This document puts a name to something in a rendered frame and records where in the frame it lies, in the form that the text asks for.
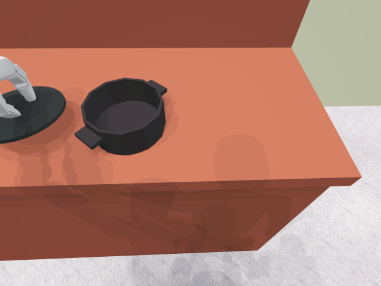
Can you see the robot left hand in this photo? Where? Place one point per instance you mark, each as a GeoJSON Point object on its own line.
{"type": "Point", "coordinates": [18, 77]}

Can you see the table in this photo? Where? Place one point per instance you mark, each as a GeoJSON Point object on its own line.
{"type": "Point", "coordinates": [247, 144]}

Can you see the pot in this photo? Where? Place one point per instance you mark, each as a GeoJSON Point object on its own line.
{"type": "Point", "coordinates": [123, 116]}

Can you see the lid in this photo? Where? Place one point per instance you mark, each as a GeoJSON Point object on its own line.
{"type": "Point", "coordinates": [35, 117]}

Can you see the knob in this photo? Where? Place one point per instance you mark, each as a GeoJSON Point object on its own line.
{"type": "Point", "coordinates": [18, 101]}

